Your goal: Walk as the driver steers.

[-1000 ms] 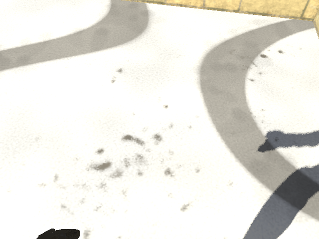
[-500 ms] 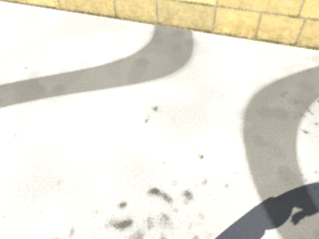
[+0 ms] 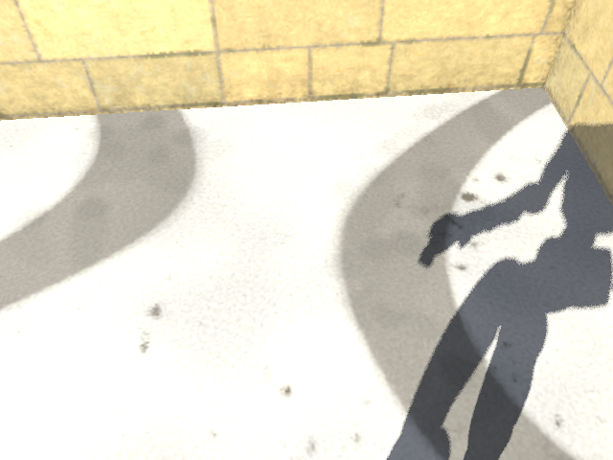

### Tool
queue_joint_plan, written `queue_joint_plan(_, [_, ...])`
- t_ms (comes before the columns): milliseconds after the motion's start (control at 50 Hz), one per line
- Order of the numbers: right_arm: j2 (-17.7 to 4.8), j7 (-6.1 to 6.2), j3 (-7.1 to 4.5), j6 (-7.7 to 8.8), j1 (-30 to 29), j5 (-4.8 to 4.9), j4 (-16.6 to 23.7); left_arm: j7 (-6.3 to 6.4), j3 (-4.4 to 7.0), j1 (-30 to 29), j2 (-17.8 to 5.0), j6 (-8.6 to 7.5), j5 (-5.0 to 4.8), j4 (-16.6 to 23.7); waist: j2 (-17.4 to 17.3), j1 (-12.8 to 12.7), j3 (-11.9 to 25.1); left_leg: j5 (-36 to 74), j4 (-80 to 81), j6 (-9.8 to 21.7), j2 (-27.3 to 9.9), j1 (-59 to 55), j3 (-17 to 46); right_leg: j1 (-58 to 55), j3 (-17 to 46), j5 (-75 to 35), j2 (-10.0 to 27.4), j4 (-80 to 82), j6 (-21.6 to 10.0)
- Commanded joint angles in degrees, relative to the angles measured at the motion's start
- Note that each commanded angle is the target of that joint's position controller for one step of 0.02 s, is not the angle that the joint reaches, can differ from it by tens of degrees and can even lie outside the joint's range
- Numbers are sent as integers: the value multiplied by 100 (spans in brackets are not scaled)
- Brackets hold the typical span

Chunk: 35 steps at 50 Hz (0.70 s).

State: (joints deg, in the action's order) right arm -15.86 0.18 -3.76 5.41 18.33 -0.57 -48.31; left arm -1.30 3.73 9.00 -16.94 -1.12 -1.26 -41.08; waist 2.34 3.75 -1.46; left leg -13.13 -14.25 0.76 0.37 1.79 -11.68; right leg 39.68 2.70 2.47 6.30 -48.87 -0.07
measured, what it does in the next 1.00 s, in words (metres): walks ahead: right foot, then left foot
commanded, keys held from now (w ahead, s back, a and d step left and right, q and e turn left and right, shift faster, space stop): w+e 0.20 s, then no key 0.80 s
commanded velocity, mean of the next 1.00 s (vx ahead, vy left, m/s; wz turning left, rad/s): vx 0.22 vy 0.00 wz -0.24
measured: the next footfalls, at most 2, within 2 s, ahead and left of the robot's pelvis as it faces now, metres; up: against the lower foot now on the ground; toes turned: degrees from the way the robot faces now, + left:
right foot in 0.18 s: +0.26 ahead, -0.15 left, +0.00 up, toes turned -11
left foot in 0.64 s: +0.46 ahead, +0.02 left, +0.00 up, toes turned -13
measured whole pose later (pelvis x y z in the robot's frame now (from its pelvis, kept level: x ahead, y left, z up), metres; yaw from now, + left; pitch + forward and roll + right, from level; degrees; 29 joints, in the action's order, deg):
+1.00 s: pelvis +0.33 -0.06 -0.01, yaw -14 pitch +0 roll +0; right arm -13.4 -0.4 -1.8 1.3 3.9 -0.3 -49.7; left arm 1.3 2.3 14.2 -14.0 1.9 0.4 -50.9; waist -0.2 -0.6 -1.5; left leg -9.7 -30.1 1.2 0.7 20.4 -1.3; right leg 5.4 2.4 23.4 -2.4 -28.9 -2.0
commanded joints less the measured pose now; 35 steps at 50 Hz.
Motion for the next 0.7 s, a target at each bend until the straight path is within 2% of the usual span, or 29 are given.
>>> queue_joint_plan(20, [-997,51,-239,31,-309,66,346,-120,-26,-454,-95,-62,7,532,-484,-35,-288,1531,639,860,-1632,158,384,-161,-194,-350,36,667,-99])
queue_joint_plan(80, [-1141,43,-304,-84,-193,172,231,-187,9,-749,-207,-40,7,761,-515,-9,-388,1844,350,733,-1802,-403,233,-112,-384,173,-51,1026,-309])
queue_joint_plan(120, [-1302,58,-354,-159,-267,231,224,-203,93,-583,-360,-15,27,827,-665,-212,-176,3413,-298,611,-1807,-613,55,-621,-690,765,-350,1124,-525])
queue_joint_plan(140, [-1369,69,-374,-205,-328,259,237,-191,185,-156,-508,2,26,757,-727,-484,116,4335,-1005,530,-1733,-599,-64,-1247,-878,973,-605,1190,-662])
queue_joint_plan(160, [-1321,79,-350,-253,-420,277,262,-151,351,737,-756,12,0,522,-615,-990,567,4696,-2192,364,-1501,-264,-261,-2458,-1016,701,-935,1559,-855])
queue_joint_plan(180, [-1079,99,-249,-230,-326,141,345,-37,574,1768,-1243,63,-26,243,-110,-1389,1102,3306,-3931,72,-1245,1081,-281,-4258,-216,523,-639,1665,-1144])
queue_joint_plan(200, [-209,42,23,-91,134,-97,711,15,655,1548,-1956,27,-79,298,1544,-641,1430,-1863,-5964,-309,-84,3681,177,-5882,3060,1520,814,2320,-2145])
queue_joint_plan(220, [-627,-23,-3,127,-309,121,730,-26,488,1535,-1509,-94,6,577,818,-990,2195,-2224,-6657,-253,47,4206,1561,-6090,4504,1607,1370,3214,-2414])
queue_joint_plan(240, [-928,-56,-84,207,-758,339,828,-58,361,1279,-1119,-187,99,522,386,-1000,1456,-1668,-6616,-161,-208,4527,1576,-5583,3542,409,1293,3199,-2109])
queue_joint_plan(260, [-862,-18,-53,232,-729,266,770,-56,294,948,-922,-227,88,529,42,-742,1026,-1199,-6183,-109,-485,4261,1524,-4771,2614,-844,1065,2997,-1886])
queue_joint_plan(280, [-882,38,-78,200,-705,102,668,-42,234,555,-705,-223,70,575,-151,-536,759,-951,-5769,-146,-701,3893,1497,-4042,1917,-1754,824,2904,-1680])
queue_joint_plan(300, [-927,48,-113,120,-607,54,629,-16,177,348,-571,-217,121,640,-53,-363,728,-827,-5577,-160,-800,3439,1528,-3527,1533,-2328,682,2973,-1590])
queue_joint_plan(360, [-673,69,-68,-115,-382,25,544,52,187,287,-701,-265,158,548,-65,-163,720,-444,-5027,-321,-688,2960,1389,-2912,907,-3455,500,3188,-1587])
queue_joint_plan(400, [-537,91,-24,-174,-525,-6,572,123,181,343,-723,-254,146,436,11,-182,690,38,-4406,-397,-603,3016,1341,-2905,575,-3710,360,3208,-1493])
queue_joint_plan(440, [-437,66,24,-185,-791,0,613,187,148,350,-667,-187,123,347,130,-274,694,667,-3611,-413,-550,2924,1314,-2983,300,-3496,178,3183,-1301])
queue_joint_plan(520, [-431,-32,46,-156,-1283,47,678,243,110,516,-661,-85,150,123,215,-548,671,1468,-2431,-377,-396,2570,1311,-3245,306,-2947,214,3111,-1135])
queue_joint_plan(580, [-524,-74,13,-141,-1419,8,711,211,69,495,-598,-51,159,-48,263,-573,514,1009,-2000,-226,-332,2519,1358,-3476,580,-2742,397,2805,-1172])
queue_joint_plan(620, [-557,-95,-12,-103,-1228,-42,652,212,35,379,-533,-27,100,-120,228,-399,500,1081,-1381,-27,-252,2148,1294,-3514,703,-2508,351,2376,-1048])
queue_joint_plan(640, [-628,-90,-31,-71,-1044,-93,587,213,13,457,-486,-34,93,-174,75,-296,572,2233,-854,115,-316,1568,1370,-3394,669,-2158,141,2125,-832])
queue_joint_plan(660, [-938,-45,-83,-50,-982,-154,588,211,-7,732,-415,-87,216,-161,-319,-493,854,4336,-1106,329,-788,752,1816,-3078,545,-1405,-253,1781,-581])
queue_joint_plan(680, [-939,-12,-68,-96,-1015,-172,569,211,-42,1375,-263,-118,260,-296,-918,-799,1298,5255,-1508,945,-1323,-235,2286,-2407,437,-31,-537,1545,-265])
queue_joint_plan(700, [-465,-5,27,-178,-924,-104,547,238,-63,1220,-297,-81,245,-392,-1021,-517,1467,4911,-1460,1302,-1533,-321,2550,-2266,327,1146,-655,1305,-52])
